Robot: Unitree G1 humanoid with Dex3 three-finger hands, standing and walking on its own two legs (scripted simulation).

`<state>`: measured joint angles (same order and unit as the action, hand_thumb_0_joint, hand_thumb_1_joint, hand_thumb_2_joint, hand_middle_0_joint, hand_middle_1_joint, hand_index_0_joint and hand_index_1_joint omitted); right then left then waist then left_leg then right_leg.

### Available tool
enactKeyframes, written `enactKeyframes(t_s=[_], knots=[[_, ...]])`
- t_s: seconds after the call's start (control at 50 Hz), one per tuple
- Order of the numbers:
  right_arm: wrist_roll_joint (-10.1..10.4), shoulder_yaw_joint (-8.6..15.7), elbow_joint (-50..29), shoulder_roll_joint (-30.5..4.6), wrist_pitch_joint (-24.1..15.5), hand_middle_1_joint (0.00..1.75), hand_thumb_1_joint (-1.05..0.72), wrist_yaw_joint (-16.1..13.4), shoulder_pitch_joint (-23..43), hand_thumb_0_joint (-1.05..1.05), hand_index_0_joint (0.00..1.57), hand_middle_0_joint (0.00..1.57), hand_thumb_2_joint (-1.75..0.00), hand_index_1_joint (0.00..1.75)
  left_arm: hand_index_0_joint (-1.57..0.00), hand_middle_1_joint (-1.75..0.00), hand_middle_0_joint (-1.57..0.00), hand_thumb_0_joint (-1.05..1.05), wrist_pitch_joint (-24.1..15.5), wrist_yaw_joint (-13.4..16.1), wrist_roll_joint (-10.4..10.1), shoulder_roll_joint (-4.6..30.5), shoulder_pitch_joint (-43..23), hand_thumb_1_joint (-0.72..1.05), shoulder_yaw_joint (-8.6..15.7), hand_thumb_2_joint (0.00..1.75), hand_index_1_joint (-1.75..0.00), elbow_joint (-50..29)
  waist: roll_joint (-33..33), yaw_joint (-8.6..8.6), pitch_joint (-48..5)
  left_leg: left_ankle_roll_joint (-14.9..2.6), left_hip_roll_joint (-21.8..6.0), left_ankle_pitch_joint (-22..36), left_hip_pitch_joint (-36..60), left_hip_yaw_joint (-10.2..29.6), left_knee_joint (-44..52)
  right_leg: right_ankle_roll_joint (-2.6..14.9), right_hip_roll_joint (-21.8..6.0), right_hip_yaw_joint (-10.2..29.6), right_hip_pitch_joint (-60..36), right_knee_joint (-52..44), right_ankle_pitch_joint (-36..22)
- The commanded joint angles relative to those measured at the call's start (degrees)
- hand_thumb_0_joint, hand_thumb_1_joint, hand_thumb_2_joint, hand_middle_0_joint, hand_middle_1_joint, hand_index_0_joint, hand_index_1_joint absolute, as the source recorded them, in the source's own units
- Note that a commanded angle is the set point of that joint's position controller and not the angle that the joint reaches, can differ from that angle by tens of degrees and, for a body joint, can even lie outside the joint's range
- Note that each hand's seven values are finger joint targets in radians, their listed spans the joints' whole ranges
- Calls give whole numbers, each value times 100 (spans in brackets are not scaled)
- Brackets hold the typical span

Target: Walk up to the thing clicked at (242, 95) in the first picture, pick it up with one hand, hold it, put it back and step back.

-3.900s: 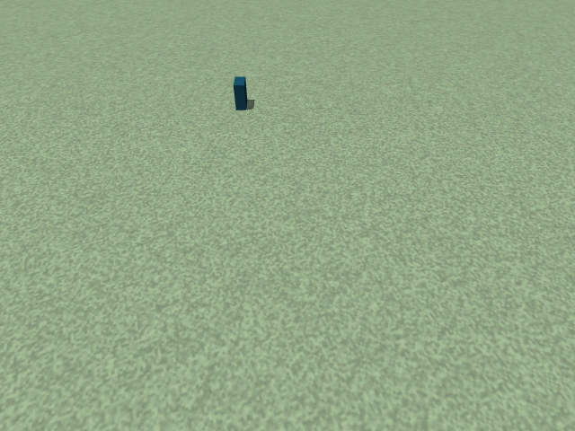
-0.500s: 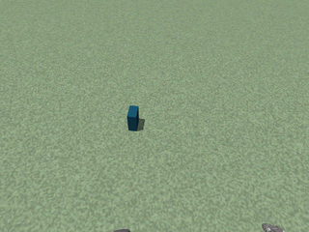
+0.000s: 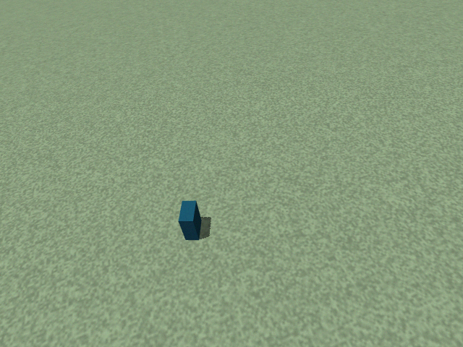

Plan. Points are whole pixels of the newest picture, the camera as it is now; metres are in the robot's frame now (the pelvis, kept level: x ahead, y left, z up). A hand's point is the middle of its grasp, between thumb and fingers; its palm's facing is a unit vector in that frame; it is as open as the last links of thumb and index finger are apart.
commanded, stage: walk up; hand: left
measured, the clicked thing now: (190, 220) +0.79 +0.26 -0.67
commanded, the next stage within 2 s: none
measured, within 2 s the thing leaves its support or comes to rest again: neither
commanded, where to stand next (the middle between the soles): +0.41 +0.04 m, yaw +0 degrees
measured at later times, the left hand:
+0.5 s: hand (97, 309) +0.24 +0.31 -0.14, palm faces -0.06 -0.93 -0.35, open 7.4 cm
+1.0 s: hand (104, 262) +0.35 +0.33 -0.14, palm faces -0.04 -0.91 -0.42, open 7.4 cm
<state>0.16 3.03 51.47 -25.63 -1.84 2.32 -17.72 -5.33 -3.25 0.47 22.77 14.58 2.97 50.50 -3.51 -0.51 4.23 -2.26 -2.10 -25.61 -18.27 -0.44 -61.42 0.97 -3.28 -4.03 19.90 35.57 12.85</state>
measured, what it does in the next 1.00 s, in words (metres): walks ahead: left foot, then right foot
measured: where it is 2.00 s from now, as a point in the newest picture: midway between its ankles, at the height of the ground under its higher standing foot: (237, 311)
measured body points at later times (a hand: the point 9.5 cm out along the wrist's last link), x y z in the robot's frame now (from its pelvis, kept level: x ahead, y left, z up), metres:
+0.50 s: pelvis +0.18 +0.03 +0.01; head +0.20 +0.05 +0.45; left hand +0.24 +0.36 -0.12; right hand +0.23 -0.29 -0.09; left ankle +0.19 +0.16 -0.72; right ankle +0.22 -0.10 -0.68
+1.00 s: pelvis +0.32 +0.04 -0.01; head +0.35 +0.04 +0.44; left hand +0.35 +0.37 -0.12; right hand +0.42 -0.28 -0.12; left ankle +0.41 +0.17 -0.73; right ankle +0.32 -0.11 -0.72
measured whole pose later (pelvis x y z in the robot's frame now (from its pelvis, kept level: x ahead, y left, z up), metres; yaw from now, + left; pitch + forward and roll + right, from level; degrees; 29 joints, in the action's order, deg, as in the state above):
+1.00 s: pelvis +0.32 +0.04 -0.01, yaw +0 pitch -2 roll -1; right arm -0.5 3.6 51.2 -24.3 -1.9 2.1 -12.4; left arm -2.6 -0.7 0.5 24.6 19.0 0.9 51.2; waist -1.5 -2.2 5.3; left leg -0.7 -3.3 -11.9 -23.3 -1.6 -36.9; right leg -1.2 -4.6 -2.0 16.3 40.8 22.0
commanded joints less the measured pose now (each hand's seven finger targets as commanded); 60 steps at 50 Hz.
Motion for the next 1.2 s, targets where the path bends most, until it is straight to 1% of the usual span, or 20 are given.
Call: enactKeyframes(t_s=[0.0, 0.16, 0.24, 0.26, 0.28, 0.3, 0.42, 0.48, 0.58, 0.6, 0.64, 0.66, 0.74, 0.88, 0.94, 0.96, 1.0, 1.02, 1.08, 1.18], knots=[[20, 294, -383, -998, -163, 30, -90, 27, -197, 0, 20, 20, -90, 30, -20, -30, -20, 0, -96, 210, -64, 1616, 334, 90, 411, 90, -30, -327, 1312, -33, -150, 50, -348, 515, -1366, 379, 125, 1114, -1317, 1634, -988, -2096, 280], [-118, 374, -492, -873, -199, 30, -90, 223, 279, 0, 20, 20, -90, 30, -20, -30, -20, 0, -120, 161, 20, 1796, 194, 90, 452, 90, -30, -586, 1144, -92, -246, 172, -374, 1269, -572, -41, 2323, 1136, -1323, 1053, -617, -1911, 1058], [-175, 508, -222, -1051, -289, 30, -90, 128, -386, 0, 20, 20, -90, 30, -20, -30, -20, 0, -17, 147, 20, 1516, 116, 90, 285, 90, -30, -595, 433, 402, -371, 72, 57, 1166, 1303, -473, 2801, 770, -890, 485, 565, -578, 1092], [-186, 587, -126, -1284, -326, 30, -90, 58, -826, 0, 20, 20, -90, 30, -20, -30, -20, 0, 4, 147, 18, 1266, 233, 90, 188, 90, -30, -602, -390, 626, -521, -122, -189, 148, 1879, 156, 3338, 595, -514, 124, 1011, 828, 667], [-229, 693, -238, -1807, -374, 30, -90, 3, -1037, 0, 20, 20, -90, 30, -20, -30, -20, 0, 15, 131, -60, 835, 345, 90, 94, 90, -30, -681, -1681, 640, -473, -732, -1687, -979, 2286, 3033, 4533, 164, 350, -174, 2227, 2620, 1447], [-44, 721, -353, -2030, -367, 30, -90, 5, -941, 0, 20, 20, -90, 30, -20, -30, -20, 0, 52, 245, -24, 1409, 251, 90, 233, 90, -30, -571, -1061, 648, -362, -1447, -2391, -909, 1987, 4124, 4856, 207, 248, 471, 2383, 3110, 1960], [-67, 442, -528, -1342, -387, 30, -90, -94, -164, 0, 20, 20, -90, 30, -20, -30, -20, 0, 78, 122, -65, 1266, 477, 90, 221, 90, -30, -181, -707, 148, -174, -1125, -1383, 2252, 939, 980, 4167, 31, -307, 463, 1196, 1779, 970], [-89, 455, -650, -1449, -384, 30, -90, -72, -129, 0, 20, 20, -90, 30, -20, -30, -20, 0, 80, 48, -28, 1191, 176, 90, 248, 90, -30, -326, -746, 172, -104, -1209, -1475, 2068, 612, 823, 4252, -1, -292, 320, 744, 995, 556], [-55, 384, -869, -1277, -249, 30, -90, -11, 396, 0, 20, 20, -90, 30, -20, -30, -20, 0, 25, 68, 19, 1311, 757, 90, 390, 90, -30, -33, -223, -275, -315, -762, -943, 457, -614, 228, 3242, 19, 212, -173, -1316, -125, -214], [-64, 293, -875, -1030, -229, 30, -90, -8, 252, 0, 20, 20, -90, 30, -20, -30, -20, 0, -20, 126, 33, 1482, 1135, 90, 479, 90, -30, 71, 451, -483, -554, -595, -680, 651, -979, -14, 2245, 87, 274, 20, -2087, -422, 132], [-40, 163, -971, -661, -179, 30, -90, -42, 13, 0, 20, 20, -90, 30, -20, -30, -20, 0, -132, 251, 33, 2343, 1472, 90, 645, 90, -30, -110, 2027, -571, -491, -49, 382, -522, -2543, -159, -474, 1037, -2183, 4377, -2315, -2447, 2383], [-99, 326, -881, -1204, -112, 30, -90, -106, 333, 0, 20, 20, -90, 30, -20, -30, -20, 0, -102, 231, -25, 2256, 997, 90, 571, 90, -30, -250, 1105, -433, -90, 6, -123, -569, -2347, 440, -625, 1501, -2406, 4492, -1492, -2405, 2557], [-55, 333, -387, -1049, -90, 30, -90, -20, -259, 0, 20, 20, -90, 30, -20, -30, -20, 0, -125, 286, -66, 1734, 448, 90, 432, 90, -30, -351, 1144, 4, 6, 108, -469, 471, -1673, 363, 223, 1148, -1351, 1936, -936, -1847, 385], [-63, 288, -329, -655, -7, 30, -90, -29, 257, 0, 20, 20, -90, 30, -20, -30, -20, 0, -16, 363, 6, 1583, 216, 90, 228, 90, -30, -439, 1352, -13, -280, 207, -164, 1236, -34, -235, 1948, 1064, -1087, 790, 47, -975, -2025], [-65, 329, -67, -755, -81, 30, -90, -136, -61, 0, 20, 20, -90, 30, -20, -30, -20, 0, 131, 405, -72, 1353, -88, 90, 88, 90, -30, -451, 818, 289, -590, 85, 116, 2047, 1057, -331, 2864, 667, -721, 514, 468, 150, -1182], [-112, 452, -75, -1128, -131, 30, -90, -139, -426, 0, 20, 20, -90, 30, -20, -30, -20, 0, 152, 359, -47, 1118, 302, 90, 15, 90, -30, -515, 92, 370, -906, -124, -294, 1002, 1472, 293, 3278, 472, -435, 350, 692, 808, 214], [-47, 610, -269, -1976, -156, 30, -90, -143, -220, 0, 20, 20, -90, 30, -20, -30, -20, 0, 273, 426, -36, 1273, 612, 90, 62, 90, -30, -346, -873, 326, -677, -1202, -2190, -628, 1264, 3309, 4576, 152, 203, 386, 1688, 2554, 2239], [-31, 621, -279, -1871, -132, 30, -90, -150, 5, 0, 20, 20, -90, 30, -20, -30, -20, 0, 285, 461, 2, 1516, 504, 90, 110, 90, -30, -219, -565, 293, -409, -1372, -2174, -841, 1032, 3315, 4565, 138, 32, 630, 1740, 2798, 2117], [-100, 442, -357, -1453, -153, 30, -90, -206, 459, 0, 20, 20, -90, 30, -20, -30, -20, 0, 271, 384, -16, 1449, 630, 90, 181, 90, -30, 67, -695, 46, -140, -990, -1444, 13, 371, 1842, 4226, 133, -229, 646, 1210, 2050, 1545], [-91, 256, -368, -1189, -93, 30, -90, -208, 842, 0, 20, 20, -90, 30, -20, -30, -20, 0, 266, 358, 37, 1075, 612, 90, 219, 90, -30, 348, -551, -79, -494, -774, -1120, 1495, -383, 873, 3379, 59, 151, 147, -471, 344, 688]])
